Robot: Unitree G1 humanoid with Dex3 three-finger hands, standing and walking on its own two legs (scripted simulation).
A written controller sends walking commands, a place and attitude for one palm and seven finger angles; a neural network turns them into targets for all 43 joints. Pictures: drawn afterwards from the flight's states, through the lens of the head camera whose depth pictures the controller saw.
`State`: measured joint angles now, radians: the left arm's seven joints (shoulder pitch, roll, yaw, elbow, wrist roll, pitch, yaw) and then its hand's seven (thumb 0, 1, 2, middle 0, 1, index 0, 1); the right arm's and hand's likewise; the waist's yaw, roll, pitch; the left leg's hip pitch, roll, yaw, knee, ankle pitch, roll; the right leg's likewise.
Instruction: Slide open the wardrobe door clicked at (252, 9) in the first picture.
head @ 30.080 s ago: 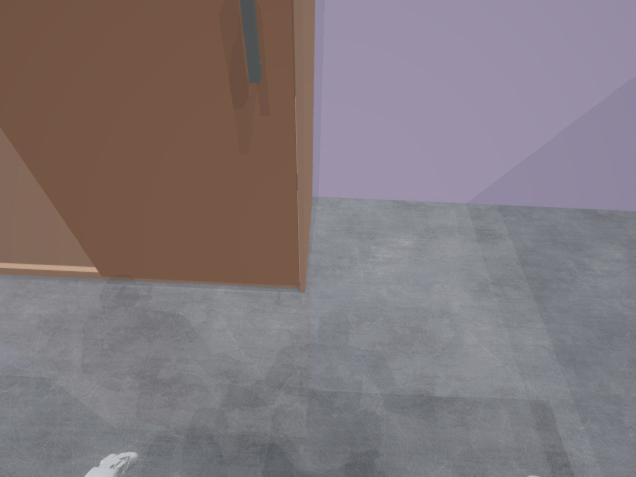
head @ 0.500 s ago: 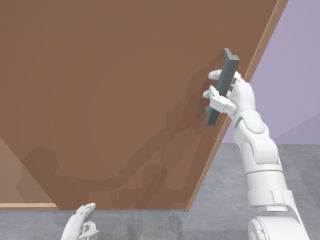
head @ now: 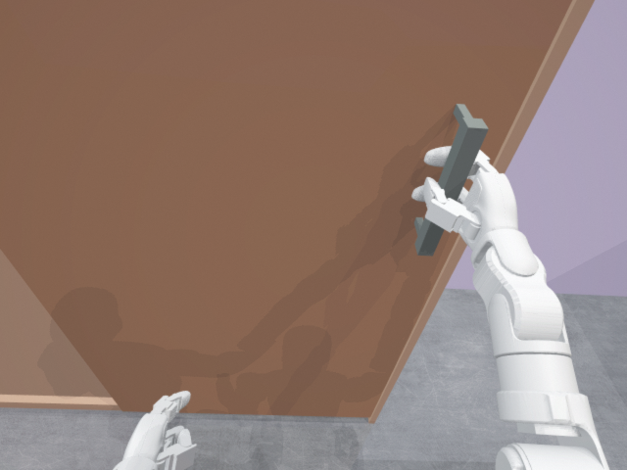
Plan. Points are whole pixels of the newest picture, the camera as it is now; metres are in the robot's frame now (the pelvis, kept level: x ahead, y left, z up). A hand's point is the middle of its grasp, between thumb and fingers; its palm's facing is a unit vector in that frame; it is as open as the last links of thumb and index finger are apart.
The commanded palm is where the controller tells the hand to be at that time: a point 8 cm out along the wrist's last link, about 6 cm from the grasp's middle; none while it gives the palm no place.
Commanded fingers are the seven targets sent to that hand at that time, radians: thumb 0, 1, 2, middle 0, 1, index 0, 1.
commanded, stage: grip the handle and tug to test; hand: right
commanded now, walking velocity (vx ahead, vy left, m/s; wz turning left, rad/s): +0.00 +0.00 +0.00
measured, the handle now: (441, 185) +0.43 -0.12 +0.19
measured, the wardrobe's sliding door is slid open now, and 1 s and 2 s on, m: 0.00 0.01 0.05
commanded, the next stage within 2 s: tug the door sideways, standing still in 0.10 s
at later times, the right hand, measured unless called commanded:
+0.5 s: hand (433, 205) +0.38 -0.09 +0.20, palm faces -0.03 +1.00 -0.03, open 5.7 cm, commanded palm +0.35 -0.11 +0.20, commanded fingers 0.00 -0.90 -0.90 0.45 1.40 0.45 1.40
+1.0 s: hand (423, 206) +0.38 -0.08 +0.19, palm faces -0.03 +1.00 -0.07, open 5.9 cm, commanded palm +0.35 -0.08 +0.20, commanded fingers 0.00 -0.90 -0.90 0.45 1.40 0.45 1.40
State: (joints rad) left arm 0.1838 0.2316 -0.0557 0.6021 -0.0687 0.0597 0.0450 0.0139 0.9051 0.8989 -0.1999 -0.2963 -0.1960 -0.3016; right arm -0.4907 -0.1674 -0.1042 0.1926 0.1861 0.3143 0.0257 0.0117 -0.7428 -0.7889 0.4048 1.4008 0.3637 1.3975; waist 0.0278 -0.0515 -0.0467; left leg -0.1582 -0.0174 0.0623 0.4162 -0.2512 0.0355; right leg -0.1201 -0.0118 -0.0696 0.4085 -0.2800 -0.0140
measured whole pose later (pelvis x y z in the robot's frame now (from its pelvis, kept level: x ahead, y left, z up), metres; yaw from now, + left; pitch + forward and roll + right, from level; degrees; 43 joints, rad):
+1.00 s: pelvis -0.01 -0.02 -0.01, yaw -4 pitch +0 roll +0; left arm 0.18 0.20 -0.04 0.66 -0.05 0.06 -0.01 0.01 0.91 0.90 -0.20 -0.30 -0.20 -0.30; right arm -0.63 -0.04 0.11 0.25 0.12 0.29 -0.12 -0.01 -0.77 -0.80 0.40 1.40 0.25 1.40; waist -0.03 -0.05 -0.02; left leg -0.21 0.04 0.12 0.50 -0.30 0.01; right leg -0.21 0.04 0.00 0.51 -0.31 -0.04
